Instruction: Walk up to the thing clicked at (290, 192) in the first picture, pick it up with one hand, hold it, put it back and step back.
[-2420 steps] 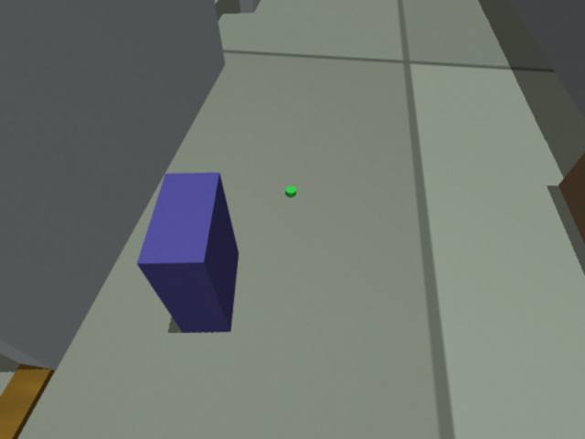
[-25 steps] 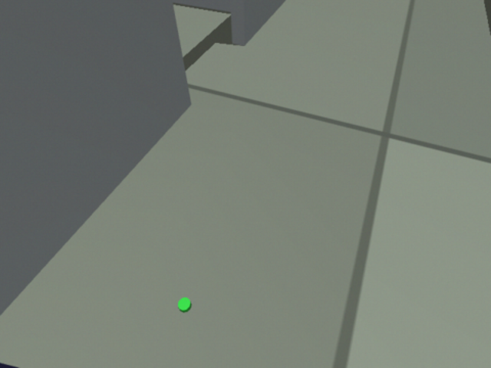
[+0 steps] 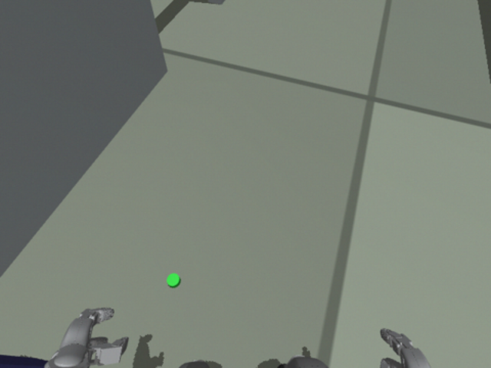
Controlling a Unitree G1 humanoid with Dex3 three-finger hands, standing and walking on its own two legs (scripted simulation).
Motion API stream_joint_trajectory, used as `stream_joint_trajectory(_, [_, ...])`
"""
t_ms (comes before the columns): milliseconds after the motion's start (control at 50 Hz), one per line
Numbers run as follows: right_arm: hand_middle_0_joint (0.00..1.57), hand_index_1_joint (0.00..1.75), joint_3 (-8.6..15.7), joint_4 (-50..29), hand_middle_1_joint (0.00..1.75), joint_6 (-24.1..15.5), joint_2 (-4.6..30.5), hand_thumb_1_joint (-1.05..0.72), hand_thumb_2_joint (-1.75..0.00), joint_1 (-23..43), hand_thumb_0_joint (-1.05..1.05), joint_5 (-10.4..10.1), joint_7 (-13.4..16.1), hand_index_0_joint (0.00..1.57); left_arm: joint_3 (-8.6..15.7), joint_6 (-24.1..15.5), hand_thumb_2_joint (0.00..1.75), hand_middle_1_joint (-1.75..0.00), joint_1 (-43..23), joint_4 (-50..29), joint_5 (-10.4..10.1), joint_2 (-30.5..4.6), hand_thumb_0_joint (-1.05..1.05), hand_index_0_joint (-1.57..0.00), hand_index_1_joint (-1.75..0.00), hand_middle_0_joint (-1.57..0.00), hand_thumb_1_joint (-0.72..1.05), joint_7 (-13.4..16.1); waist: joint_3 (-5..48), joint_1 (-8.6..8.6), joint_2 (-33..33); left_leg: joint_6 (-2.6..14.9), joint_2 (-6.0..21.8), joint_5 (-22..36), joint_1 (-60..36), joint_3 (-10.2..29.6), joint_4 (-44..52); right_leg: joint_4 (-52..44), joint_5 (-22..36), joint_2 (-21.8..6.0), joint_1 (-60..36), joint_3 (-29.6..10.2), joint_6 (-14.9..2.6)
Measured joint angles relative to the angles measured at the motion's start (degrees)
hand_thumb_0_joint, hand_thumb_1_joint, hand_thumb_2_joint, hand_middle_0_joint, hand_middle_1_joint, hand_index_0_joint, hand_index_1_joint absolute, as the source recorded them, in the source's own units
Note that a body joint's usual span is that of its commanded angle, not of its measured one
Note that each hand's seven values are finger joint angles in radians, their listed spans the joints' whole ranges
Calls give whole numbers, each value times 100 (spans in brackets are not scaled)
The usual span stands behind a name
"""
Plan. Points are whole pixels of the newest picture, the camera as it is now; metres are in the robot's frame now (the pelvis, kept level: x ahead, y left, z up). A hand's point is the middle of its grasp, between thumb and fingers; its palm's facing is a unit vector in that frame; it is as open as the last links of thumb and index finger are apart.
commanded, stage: rise first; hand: left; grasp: from above
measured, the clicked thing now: (173, 280) +0.44 +0.29 -0.75
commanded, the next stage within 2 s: none
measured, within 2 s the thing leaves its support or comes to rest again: neither
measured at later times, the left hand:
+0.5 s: hand (112, 364) +0.14 +0.27 -0.21, palm faces -0.13 -0.88 -0.45, open 14.2 cm
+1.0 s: hand (122, 343) +0.19 +0.30 -0.33, palm faces -0.37 -0.65 -0.67, open 14.1 cm
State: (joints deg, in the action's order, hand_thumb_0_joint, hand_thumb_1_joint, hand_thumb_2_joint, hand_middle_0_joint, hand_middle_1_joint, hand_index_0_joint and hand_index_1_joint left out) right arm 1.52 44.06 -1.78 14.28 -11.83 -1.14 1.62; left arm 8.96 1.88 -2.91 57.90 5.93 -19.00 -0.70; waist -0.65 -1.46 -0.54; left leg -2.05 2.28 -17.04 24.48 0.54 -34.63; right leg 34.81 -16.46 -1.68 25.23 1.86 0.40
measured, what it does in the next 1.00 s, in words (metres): lowers itself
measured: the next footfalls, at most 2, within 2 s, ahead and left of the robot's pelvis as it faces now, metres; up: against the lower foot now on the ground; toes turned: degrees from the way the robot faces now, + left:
none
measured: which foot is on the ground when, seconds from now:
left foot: down 0.00-1.00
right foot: down 0.00-1.00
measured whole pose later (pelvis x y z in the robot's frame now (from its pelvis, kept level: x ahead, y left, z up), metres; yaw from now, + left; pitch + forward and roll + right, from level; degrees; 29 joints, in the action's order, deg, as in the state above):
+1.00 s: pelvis -0.04 +0.02 -0.19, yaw -1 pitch +29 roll -2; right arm 2.3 34.1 -12.9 16.0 -6.6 0.1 0.2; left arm 7.3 1.8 -2.2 35.8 29.6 -24.5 3.6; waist 10.1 -2.0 0.2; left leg -1.1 1.4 -37.7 84.8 2.4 -93.1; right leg 91.1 -35.8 -2.7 84.5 0.6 1.8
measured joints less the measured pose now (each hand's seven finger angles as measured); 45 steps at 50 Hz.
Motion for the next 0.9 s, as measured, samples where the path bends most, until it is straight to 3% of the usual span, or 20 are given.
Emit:
stream_joint_trajectory(160, [21, 30, 43, -543, 30, -109, -35, -89, -89, -266, 1, 14, -90, 20, 39, 632, 94, -95, 482, -812, 270, 180, 0, -13, -94, -12, -20, 181, 316, -82, 75, 71, 5, -482, 876, -47, -984, 852, -382, -7, 845, -84, 76])
stream_joint_trajectory(320, [21, 30, 108, -854, 30, -371, -35, -89, -89, -171, 1, 77, -20, 20, -33, 849, 98, -102, 1115, -2036, 467, 217, 0, -10, -103, -11, -48, 239, 521, -37, 72, 116, 3, -1019, 1878, -6, -2145, 1914, -862, -23, 1797, -93, 133])
stream_joint_trajectory(580, [21, 30, -2, -1241, 30, -634, -137, -88, -89, 96, 1, 139, 29, 20, -238, 1337, 98, -106, 1752, -3357, 750, 193, 0, -8, -106, -8, -55, 242, 773, -28, 98, 151, -1, -1428, 2872, 105, -3190, 2835, -1227, -30, 2704, -33, 175])
stream_joint_trajectory(720, [21, 30, -47, -1372, 30, -737, -154, -88, -89, 128, 1, 137, 30, 20, -275, 1339, 97, -107, 1898, -3688, 916, 124, 0, -8, -107, -7, -53, 262, 842, -18, 119, 154, -15, -1558, 3442, 161, -3689, 3320, -1362, -43, 3251, -7, 176])
stream_joint_trajectory(800, [21, 30, -58, -1353, 30, -868, -99, -87, -89, 179, 1, 142, 17, 20, -300, 1102, 96, -108, 1629, -3402, 1171, -24, 0, -7, -107, -7, -53, 274, 918, -28, 119, 148, -39, -1656, 3974, 178, -4115, 3776, -1481, -66, 3791, -16, 168])
stream_joint_trajectory(900, [21, 30, 1, -1228, 30, -1042, 32, -84, -88, 324, 1, 138, -61, 20, -247, 563, 97, -108, 946, -2821, 1709, -280, 0, -6, -107, -6, -52, 339, 1006, -48, 85, 128, -77, -1857, 4940, 174, -4929, 4665, -1717, -99, 4798, -75, 162])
